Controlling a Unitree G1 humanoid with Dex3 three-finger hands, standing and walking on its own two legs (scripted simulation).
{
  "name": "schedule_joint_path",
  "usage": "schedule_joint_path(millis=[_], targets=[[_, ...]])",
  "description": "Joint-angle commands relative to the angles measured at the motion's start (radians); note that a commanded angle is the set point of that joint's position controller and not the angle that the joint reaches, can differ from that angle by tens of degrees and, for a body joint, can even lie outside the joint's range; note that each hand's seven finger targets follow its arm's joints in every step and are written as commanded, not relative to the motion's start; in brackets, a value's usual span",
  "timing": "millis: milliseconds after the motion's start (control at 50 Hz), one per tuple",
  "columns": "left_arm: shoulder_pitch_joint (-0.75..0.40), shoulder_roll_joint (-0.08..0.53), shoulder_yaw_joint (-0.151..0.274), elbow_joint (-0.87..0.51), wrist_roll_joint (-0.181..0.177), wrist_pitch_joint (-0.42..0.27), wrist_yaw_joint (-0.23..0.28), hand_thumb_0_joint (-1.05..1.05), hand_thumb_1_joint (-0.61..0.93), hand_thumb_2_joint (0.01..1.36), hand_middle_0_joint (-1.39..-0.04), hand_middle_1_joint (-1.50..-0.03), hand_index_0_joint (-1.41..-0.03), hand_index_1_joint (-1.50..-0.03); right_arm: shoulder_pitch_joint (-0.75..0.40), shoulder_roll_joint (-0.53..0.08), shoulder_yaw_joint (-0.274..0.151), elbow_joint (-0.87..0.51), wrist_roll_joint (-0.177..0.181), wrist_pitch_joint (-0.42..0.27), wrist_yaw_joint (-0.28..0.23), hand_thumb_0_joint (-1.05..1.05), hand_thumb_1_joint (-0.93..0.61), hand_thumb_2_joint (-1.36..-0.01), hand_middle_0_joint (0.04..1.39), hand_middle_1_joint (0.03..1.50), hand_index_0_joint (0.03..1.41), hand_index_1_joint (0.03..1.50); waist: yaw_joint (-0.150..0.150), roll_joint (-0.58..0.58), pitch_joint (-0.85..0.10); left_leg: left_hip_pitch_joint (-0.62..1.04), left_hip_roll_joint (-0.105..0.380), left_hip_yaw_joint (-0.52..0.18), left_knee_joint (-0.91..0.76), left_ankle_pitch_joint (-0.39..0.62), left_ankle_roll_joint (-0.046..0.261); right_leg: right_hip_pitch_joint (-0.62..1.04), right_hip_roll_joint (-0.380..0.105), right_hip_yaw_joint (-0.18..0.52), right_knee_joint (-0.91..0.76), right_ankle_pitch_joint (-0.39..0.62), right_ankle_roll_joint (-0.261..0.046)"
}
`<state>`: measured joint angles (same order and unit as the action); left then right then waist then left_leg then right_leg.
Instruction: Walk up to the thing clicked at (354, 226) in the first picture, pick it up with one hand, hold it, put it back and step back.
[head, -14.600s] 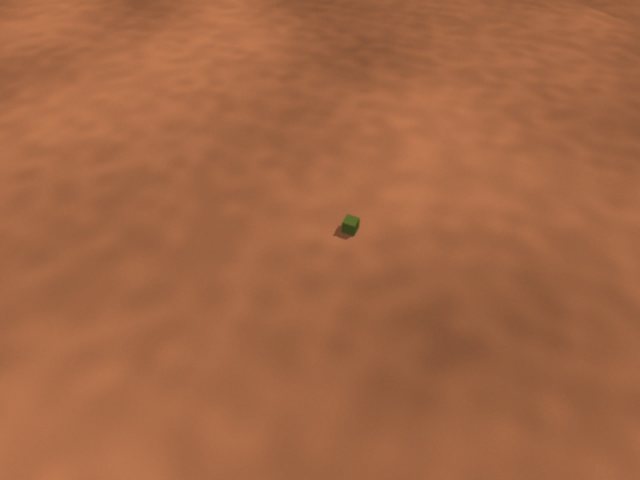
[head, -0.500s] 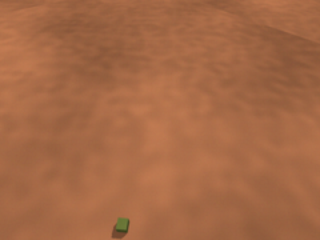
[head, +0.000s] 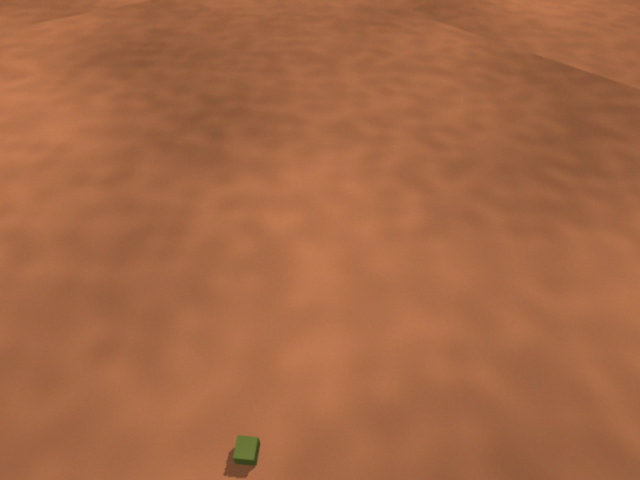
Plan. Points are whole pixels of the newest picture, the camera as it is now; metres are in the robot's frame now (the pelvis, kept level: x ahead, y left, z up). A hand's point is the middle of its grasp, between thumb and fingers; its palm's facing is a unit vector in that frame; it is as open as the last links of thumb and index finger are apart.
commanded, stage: stand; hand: left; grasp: from above
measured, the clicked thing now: (246, 450) +0.38 +0.21 -0.75
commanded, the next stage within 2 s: rise first in 0.16 s
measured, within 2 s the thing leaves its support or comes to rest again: neither
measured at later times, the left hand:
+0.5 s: hand out of the picture +0.15 +0.25 -0.17, palm faces -0.01 -0.95 -0.32, open 8.7 cm
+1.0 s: hand out of the picture +0.12 +0.26 -0.24, palm faces -0.17 -0.88 -0.45, open 14.2 cm
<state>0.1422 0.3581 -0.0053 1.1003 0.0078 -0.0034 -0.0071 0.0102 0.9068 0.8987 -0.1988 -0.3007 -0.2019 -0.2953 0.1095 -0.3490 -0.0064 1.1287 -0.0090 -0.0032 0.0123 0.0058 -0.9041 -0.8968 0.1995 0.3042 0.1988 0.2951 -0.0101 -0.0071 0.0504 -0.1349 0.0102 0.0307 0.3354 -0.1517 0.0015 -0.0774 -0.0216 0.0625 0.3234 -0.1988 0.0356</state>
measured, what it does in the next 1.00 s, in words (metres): lowers itself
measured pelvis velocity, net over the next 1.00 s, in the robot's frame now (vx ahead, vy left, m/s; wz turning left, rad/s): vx -0.01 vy -0.01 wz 0.03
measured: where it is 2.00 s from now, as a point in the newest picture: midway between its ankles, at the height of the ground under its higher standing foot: outside the picture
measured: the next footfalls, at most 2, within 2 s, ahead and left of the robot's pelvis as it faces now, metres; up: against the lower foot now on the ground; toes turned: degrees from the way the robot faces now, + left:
none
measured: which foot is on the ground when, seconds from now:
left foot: down 0.00-1.00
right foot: down 0.00-1.00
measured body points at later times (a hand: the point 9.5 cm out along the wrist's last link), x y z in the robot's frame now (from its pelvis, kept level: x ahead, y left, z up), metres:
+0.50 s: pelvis -0.02 +0.00 -0.02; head +0.04 +0.01 +0.42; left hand +0.15 +0.30 -0.15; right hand +0.09 -0.27 -0.14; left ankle +0.02 +0.12 -0.75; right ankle -0.01 -0.15 -0.75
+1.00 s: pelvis -0.01 -0.01 -0.10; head +0.10 +0.01 +0.33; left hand +0.13 +0.31 -0.21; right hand +0.18 -0.26 -0.20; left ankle +0.02 +0.12 -0.75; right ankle -0.01 -0.14 -0.75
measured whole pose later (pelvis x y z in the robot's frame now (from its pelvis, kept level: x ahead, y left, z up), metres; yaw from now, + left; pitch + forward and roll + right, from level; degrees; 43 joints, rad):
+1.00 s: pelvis -0.01 -0.01 -0.10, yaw +2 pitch +19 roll -2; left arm 0.21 0.35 0.16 0.55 0.27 0.10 -0.05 0.00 -0.52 1.03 -0.06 -1.02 -0.04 -1.04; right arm 0.17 -0.24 -0.04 0.58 0.00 -0.12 -0.02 0.01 -0.87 -0.89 0.20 0.30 0.20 0.30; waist -0.02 0.00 -0.12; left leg -1.01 0.03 -0.04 1.18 -0.50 -0.01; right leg -0.92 0.01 0.01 1.16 -0.57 0.02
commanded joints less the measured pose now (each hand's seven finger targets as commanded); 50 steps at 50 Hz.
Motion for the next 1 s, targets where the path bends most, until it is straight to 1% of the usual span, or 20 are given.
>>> schedule_joint_path(millis=[0,200,240,260,280,300,320,340,360,400,420,460,480,520,620,680,800,880,900,980], targets=[[-0.028,0.214,0.040,-0.058,0.004,-0.024,0.017,0.000,0.900,0.900,-0.200,-0.300,-0.200,-0.301,-0.046,-0.222,-0.046,-0.057,0.002,-0.026,-0.014,0.000,-0.900,-0.900,0.200,0.300,0.200,0.300,0.006,0.006,-0.063,0.068,0.117,-0.106,-0.050,0.082,0.025,-0.068,-0.096,0.055,-0.055,0.094,-0.052],[-0.020,0.210,0.040,-0.054,0.006,-0.023,0.016,0.000,0.900,0.900,-0.200,-0.300,-0.200,-0.301,-0.039,-0.227,-0.048,-0.054,0.002,-0.023,-0.013,0.000,-0.900,-0.900,0.200,0.300,0.200,0.300,0.003,0.017,-0.037,0.046,0.114,-0.119,-0.070,-0.016,0.027,-0.086,-0.093,0.053,-0.064,0.038,-0.054],[-0.021,0.217,0.041,-0.057,0.005,-0.026,0.017,0.000,0.831,0.940,-0.218,-0.327,-0.209,-0.333,-0.041,-0.221,-0.047,-0.057,0.003,-0.025,-0.011,0.000,-0.929,-0.919,0.200,0.305,0.201,0.305,0.004,0.001,-0.054,0.054,0.116,-0.117,-0.057,0.054,0.028,-0.067,-0.099,0.054,-0.057,0.082,-0.053],[-0.371,0.060,0.052,-0.407,-0.045,-0.131,0.034,0.000,0.816,0.944,-0.265,-0.407,-0.227,-0.413,-0.021,-0.066,0.007,-0.364,0.070,-0.084,-0.033,0.000,-0.959,-0.918,0.197,0.300,0.199,0.300,-0.104,0.019,0.000,-0.098,-0.004,0.011,0.026,-0.082,0.012,-0.274,0.035,-0.058,0.025,-0.005,-0.041],[-0.531,0.110,0.067,-0.389,-0.047,-0.133,0.041,0.000,0.736,0.919,-0.239,-0.487,-0.204,-0.493,0.021,-0.086,0.008,-0.310,0.074,-0.088,-0.043,0.000,-0.903,-0.905,0.198,0.300,0.199,0.300,-0.073,0.001,-0.041,-0.073,-0.007,0.006,0.039,-0.116,0.010,-0.239,0.032,-0.064,0.031,-0.047,-0.044],[-0.322,0.149,0.104,-0.146,-0.030,-0.083,0.047,0.000,0.656,0.984,-0.199,-0.536,-0.153,-0.573,0.061,-0.107,0.000,-0.282,0.072,-0.081,-0.050,0.000,-0.910,-0.907,0.198,0.300,0.199,0.300,-0.067,-0.037,-0.004,-0.108,-0.016,0.004,0.051,-0.144,0.012,-0.257,0.039,-0.074,0.032,-0.092,-0.049],[-0.239,0.143,0.110,-0.082,-0.020,-0.062,0.031,0.000,0.576,0.925,-0.237,-0.583,-0.203,-0.617,0.068,-0.114,-0.017,-0.314,0.071,-0.070,-0.050,0.000,-0.892,-0.903,0.198,0.301,0.199,0.301,-0.031,-0.017,-0.005,-0.158,-0.008,0.014,0.084,-0.128,0.012,-0.269,0.044,-0.082,0.069,-0.095,-0.052],[-0.288,0.181,0.120,-0.098,0.000,-0.059,0.024,0.000,0.496,0.913,-0.213,-0.663,-0.199,-0.697,0.084,-0.119,-0.033,-0.330,0.064,-0.073,-0.060,0.000,-0.941,-0.915,0.198,0.301,0.199,0.301,-0.038,-0.020,-0.071,-0.160,-0.012,0.010,0.117,-0.100,0.013,-0.287,0.042,-0.079,0.098,-0.077,-0.054],[-0.355,0.265,0.172,-0.145,0.018,-0.072,0.020,0.000,0.416,0.929,-0.185,-0.743,-0.174,-0.760,0.104,-0.123,-0.048,-0.335,0.057,-0.083,-0.069,0.000,-0.898,-0.903,0.198,0.301,0.199,0.301,-0.020,0.008,-0.159,-0.146,-0.013,0.005,0.146,-0.064,0.009,-0.281,0.038,-0.074,0.130,-0.033,-0.053],[-0.187,0.242,0.194,-0.037,0.076,-0.051,-0.010,0.000,0.256,0.887,-0.166,-0.892,-0.183,-0.873,0.138,-0.109,-0.067,-0.369,0.036,-0.092,-0.060,0.000,-0.924,-0.908,0.199,0.300,0.199,0.300,-0.010,0.007,-0.224,-0.201,-0.020,-0.007,0.222,-0.029,0.005,-0.299,0.033,-0.074,0.202,0.006,-0.052],[-0.152,0.222,0.199,-0.022,0.110,-0.043,-0.026,0.000,0.176,0.908,-0.143,-0.926,-0.156,-0.911,0.138,-0.105,-0.078,-0.382,0.020,-0.092,-0.050,0.000,-0.908,-0.905,0.199,0.301,0.199,0.301,0.013,0.016,-0.237,-0.250,-0.022,-0.007,0.263,-0.030,0.005,-0.324,0.035,-0.074,0.245,-0.001,-0.056],[-0.126,0.240,0.225,-0.123,0.141,-0.030,-0.035,0.000,0.016,0.926,-0.130,-0.976,-0.139,-0.965,0.128,-0.098,-0.090,-0.443,0.021,-0.096,-0.047,0.000,-0.916,-0.907,0.199,0.300,0.200,0.300,0.045,0.080,-0.324,-0.222,-0.027,-0.012,0.272,0.000,-0.006,-0.304,0.040,-0.081,0.278,0.005,-0.062],[-0.103,0.220,0.214,-0.162,0.149,-0.013,-0.032,0.000,-0.064,0.952,-0.125,-0.980,-0.125,-0.980,0.118,-0.090,-0.086,-0.471,0.026,-0.094,-0.047,0.000,-0.905,-0.905,0.200,0.301,0.200,0.300,0.052,0.102,-0.319,-0.238,-0.027,-0.010,0.266,-0.018,-0.007,-0.318,0.041,-0.077,0.276,-0.012,-0.063],[-0.094,0.166,0.181,-0.169,0.165,0.032,-0.028,0.000,-0.224,0.983,-0.109,-1.011,-0.103,-1.015,0.093,-0.082,-0.078,-0.510,0.029,-0.096,-0.042,0.000,-0.926,-0.910,0.200,0.300,0.200,0.300,0.036,0.080,-0.240,-0.301,-0.017,-0.024,0.270,-0.077,-0.010,-0.381,0.049,-0.089,0.288,-0.072,-0.061],[-0.138,0.162,0.184,-0.284,0.190,0.091,-0.021,0.000,-0.611,1.002,-0.093,-1.028,-0.075,-1.045,0.079,-0.075,-0.081,-0.585,0.030,-0.116,-0.031,0.000,-0.900,-0.905,0.200,0.300,0.200,0.300,-0.001,0.028,-0.224,-0.428,-0.001,-0.043,0.381,-0.185,-0.002,-0.534,0.056,-0.093,0.394,-0.172,-0.056],[-0.138,0.175,0.216,-0.365,0.213,0.068,-0.018,0.000,-0.611,1.020,-0.089,-1.015,-0.064,-1.039,0.112,-0.062,-0.092,-0.602,0.023,-0.137,-0.031,0.000,-0.897,-0.905,0.200,0.300,0.200,0.300,-0.010,0.012,-0.293,-0.484,-0.005,-0.034,0.497,-0.132,0.005,-0.596,0.051,-0.090,0.491,-0.133,-0.052],[0.000,0.209,0.244,-0.586,0.258,0.044,-0.016,0.000,-0.596,1.041,-0.061,-1.031,-0.030,-1.063,0.109,-0.051,-0.095,-0.638,0.017,-0.164,-0.045,0.000,-0.854,-0.896,0.200,0.301,0.200,0.301,-0.008,0.100,-0.418,-0.497,0.006,-0.033,0.610,-0.071,0.005,-0.693,0.047,-0.083,0.620,-0.091,-0.054],[0.064,0.198,0.237,-0.664,0.267,0.072,-0.019,0.000,-0.550,1.028,-0.050,-1.032,-0.024,-1.059,0.098,-0.051,-0.096,-0.652,0.016,-0.165,-0.045,0.000,-0.851,-0.895,0.200,0.300,0.200,0.300,-0.005,0.109,-0.444,-0.537,0.011,-0.047,0.671,-0.030,0.009,-0.745,0.047,-0.089,0.675,-0.074,-0.054],[0.077,0.179,0.227,-0.660,0.267,0.079,-0.018,0.000,-0.523,1.025,-0.045,-1.030,-0.021,-1.054,0.099,-0.051,-0.097,-0.657,0.015,-0.166,-0.044,0.000,-0.843,-0.892,0.200,0.300,0.200,0.300,-0.021,0.082,-0.449,-0.559,0.010,-0.047,0.693,-0.028,0.013,-0.752,0.047,-0.090,0.681,-0.058,-0.051],[0.121,0.185,0.230,-0.698,0.285,0.095,-0.021,0.000,-0.514,1.010,-0.037,-1.021,-0.016,-1.040,0.078,-0.049,-0.096,-0.672,0.014,-0.170,-0.040,0.000,-0.815,-0.884,0.200,0.300,0.200,0.300,-0.009,0.079,-0.448,-0.640,0.007,-0.047,0.760,-0.055,0.017,-0.814,0.048,-0.090,0.737,-0.078,-0.053]])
